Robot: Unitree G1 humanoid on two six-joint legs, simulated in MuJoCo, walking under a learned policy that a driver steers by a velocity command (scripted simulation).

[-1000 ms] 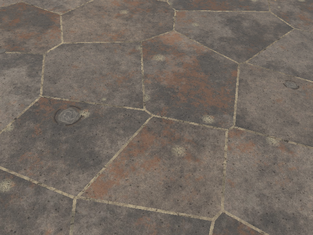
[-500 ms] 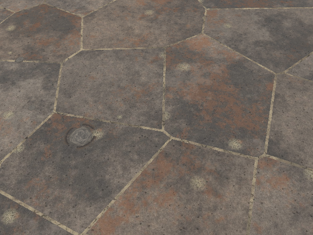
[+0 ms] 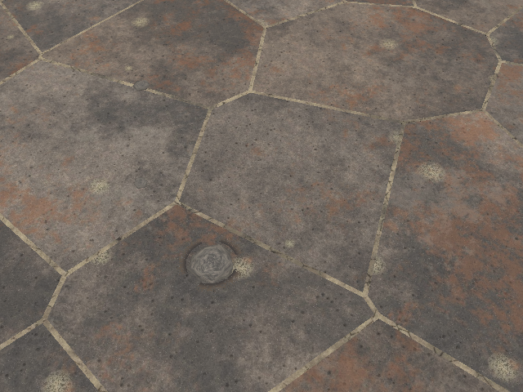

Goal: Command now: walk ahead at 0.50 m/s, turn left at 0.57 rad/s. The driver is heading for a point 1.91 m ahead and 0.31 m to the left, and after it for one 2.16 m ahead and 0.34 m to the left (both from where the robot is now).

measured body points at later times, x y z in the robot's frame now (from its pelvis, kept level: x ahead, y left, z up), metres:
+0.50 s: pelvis +0.29 -0.05 +0.01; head +0.32 -0.05 +0.45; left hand +0.35 +0.25 -0.09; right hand +0.47 -0.29 -0.11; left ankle +0.19 +0.06 -0.64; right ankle +0.36 -0.14 -0.73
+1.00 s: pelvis +0.53 +0.10 +0.01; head +0.55 +0.13 +0.45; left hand +0.45 +0.39 -0.13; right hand +0.79 -0.06 -0.08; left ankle +0.53 +0.20 -0.73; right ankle +0.51 -0.08 -0.64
